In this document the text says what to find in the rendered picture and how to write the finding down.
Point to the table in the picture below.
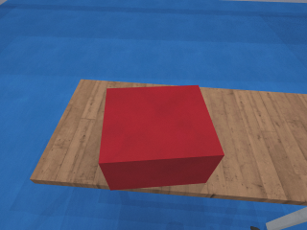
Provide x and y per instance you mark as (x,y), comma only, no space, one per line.
(263,135)

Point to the carton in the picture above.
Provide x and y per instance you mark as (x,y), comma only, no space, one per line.
(157,136)

